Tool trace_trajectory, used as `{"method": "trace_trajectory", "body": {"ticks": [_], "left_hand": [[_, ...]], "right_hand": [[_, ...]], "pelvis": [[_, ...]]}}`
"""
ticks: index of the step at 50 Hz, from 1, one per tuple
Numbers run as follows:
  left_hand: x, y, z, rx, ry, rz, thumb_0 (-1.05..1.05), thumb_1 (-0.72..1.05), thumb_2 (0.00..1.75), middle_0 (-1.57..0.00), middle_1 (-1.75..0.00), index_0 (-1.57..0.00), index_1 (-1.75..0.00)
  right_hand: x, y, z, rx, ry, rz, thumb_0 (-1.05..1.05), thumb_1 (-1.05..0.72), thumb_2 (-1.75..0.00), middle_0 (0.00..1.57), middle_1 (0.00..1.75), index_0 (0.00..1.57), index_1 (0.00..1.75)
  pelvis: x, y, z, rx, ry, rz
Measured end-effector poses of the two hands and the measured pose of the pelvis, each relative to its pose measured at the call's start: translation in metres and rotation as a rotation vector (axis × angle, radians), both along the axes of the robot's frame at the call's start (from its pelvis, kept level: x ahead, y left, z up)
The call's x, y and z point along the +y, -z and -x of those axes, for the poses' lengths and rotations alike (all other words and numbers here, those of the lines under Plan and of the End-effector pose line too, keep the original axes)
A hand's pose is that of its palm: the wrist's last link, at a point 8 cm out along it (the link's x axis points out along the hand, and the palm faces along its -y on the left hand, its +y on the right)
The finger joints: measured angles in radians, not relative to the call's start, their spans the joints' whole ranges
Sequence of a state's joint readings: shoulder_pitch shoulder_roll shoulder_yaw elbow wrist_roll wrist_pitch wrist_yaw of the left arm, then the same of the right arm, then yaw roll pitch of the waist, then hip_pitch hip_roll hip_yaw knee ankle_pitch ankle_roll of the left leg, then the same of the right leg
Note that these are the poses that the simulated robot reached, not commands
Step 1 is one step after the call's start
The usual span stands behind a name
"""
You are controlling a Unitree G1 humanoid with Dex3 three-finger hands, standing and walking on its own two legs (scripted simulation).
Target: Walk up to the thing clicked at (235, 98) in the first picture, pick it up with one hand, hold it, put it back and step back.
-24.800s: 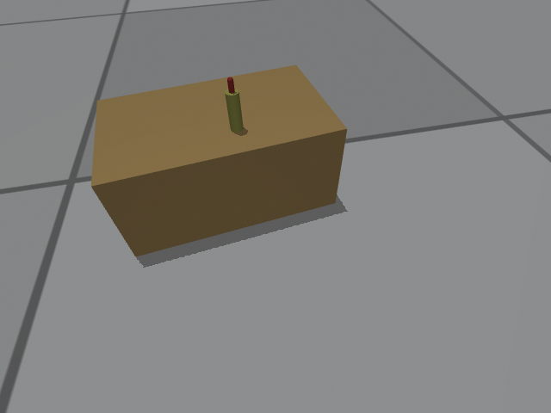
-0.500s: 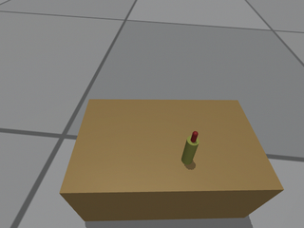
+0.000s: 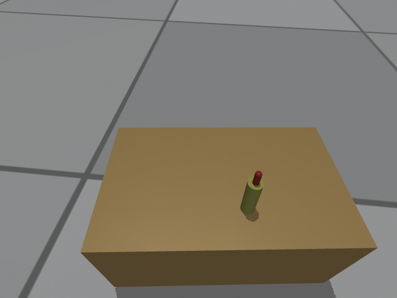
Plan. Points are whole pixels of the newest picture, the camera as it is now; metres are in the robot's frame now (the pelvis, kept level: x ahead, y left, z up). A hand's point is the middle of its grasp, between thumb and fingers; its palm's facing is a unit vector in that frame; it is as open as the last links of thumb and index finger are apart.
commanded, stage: stand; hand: right
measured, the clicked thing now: (252, 192) +0.49 -0.16 -0.22
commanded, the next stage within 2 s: none
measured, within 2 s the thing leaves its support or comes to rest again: neither
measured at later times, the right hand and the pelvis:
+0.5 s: hand out of the picture +0.08 -0.25 -0.15, palm faces -0.03 +0.93 -0.37, open 7.7 cm; pelvis +0.01 +0.00 +0.00, yaw +1 degrees
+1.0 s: hand out of the picture +0.08 -0.25 -0.15, palm faces -0.04 +0.93 -0.36, open 7.4 cm; pelvis +0.00 +0.00 +0.00, yaw +1 degrees
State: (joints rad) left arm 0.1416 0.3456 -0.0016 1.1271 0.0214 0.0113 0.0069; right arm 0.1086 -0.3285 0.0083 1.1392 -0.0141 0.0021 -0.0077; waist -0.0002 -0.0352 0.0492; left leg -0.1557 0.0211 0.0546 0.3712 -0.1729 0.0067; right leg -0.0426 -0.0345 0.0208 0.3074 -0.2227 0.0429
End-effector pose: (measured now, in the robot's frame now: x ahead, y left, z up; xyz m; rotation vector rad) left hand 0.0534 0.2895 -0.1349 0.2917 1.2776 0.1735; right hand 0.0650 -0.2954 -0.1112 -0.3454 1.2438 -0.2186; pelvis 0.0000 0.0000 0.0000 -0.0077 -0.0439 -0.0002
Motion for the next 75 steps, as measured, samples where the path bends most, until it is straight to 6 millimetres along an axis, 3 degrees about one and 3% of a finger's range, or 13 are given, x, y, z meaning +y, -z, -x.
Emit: {"method": "trace_trajectory", "body": {"ticks": [5,12,18,24,35,75], "left_hand": [[0.0,0.0,-0.007,-0.009,0.002,0.002,0.0,0.9,0.9,-0.2,-0.3,-0.2,-0.3],[0.001,-0.002,-0.016,-0.034,0.003,0.002,0.0,0.9,0.9,-0.2,-0.3,-0.2,-0.3],[0.003,-0.003,-0.017,-0.04,0.0,-0.001,0.0,0.9,0.9,-0.2,-0.3,-0.2,-0.3],[0.006,-0.004,-0.011,-0.025,-0.006,-0.006,0.0,0.9,0.9,-0.2,-0.3,-0.2,-0.3],[0.005,-0.005,-0.003,-0.012,-0.015,-0.013,0.01,0.9,0.9,-0.2,-0.3,-0.2,-0.3],[0.003,-0.007,0.0,-0.006,-0.019,-0.015,0.0,0.9,0.9,-0.2,-0.3,-0.2,-0.3]], "right_hand": [[0.0,-0.001,-0.004,0.0,-0.003,0.003,0.0,0.22,-0.36,0.16,0.21,0.15,0.21],[0.001,-0.002,-0.011,-0.015,-0.012,0.006,0.0,-0.26,-0.71,0.19,0.28,0.19,0.27],[0.002,-0.002,-0.014,-0.024,-0.015,0.002,0.0,-0.64,-0.84,0.2,0.29,0.2,0.29],[0.003,-0.001,-0.013,-0.016,-0.015,-0.004,0.0,-0.82,-0.88,0.2,0.3,0.2,0.29],[0.002,0.001,-0.014,-0.013,-0.02,-0.011,0.0,-0.9,-0.89,0.2,0.3,0.2,0.3],[-0.002,0.004,-0.009,0.011,-0.023,-0.019,0.0,-0.9,-0.89,0.2,0.3,0.2,0.3]], "pelvis": [[0.0,0.0,-0.003,0.003,-0.001,0.001],[0.002,0.0,-0.005,0.0,-0.005,0.001],[0.002,0.0,-0.005,0.0,-0.008,0.0],[0.002,-0.001,-0.006,0.003,-0.011,-0.003],[0.0,-0.001,-0.006,-0.001,-0.016,-0.002],[-0.003,-0.001,-0.006,0.005,-0.024,-0.002]]}}
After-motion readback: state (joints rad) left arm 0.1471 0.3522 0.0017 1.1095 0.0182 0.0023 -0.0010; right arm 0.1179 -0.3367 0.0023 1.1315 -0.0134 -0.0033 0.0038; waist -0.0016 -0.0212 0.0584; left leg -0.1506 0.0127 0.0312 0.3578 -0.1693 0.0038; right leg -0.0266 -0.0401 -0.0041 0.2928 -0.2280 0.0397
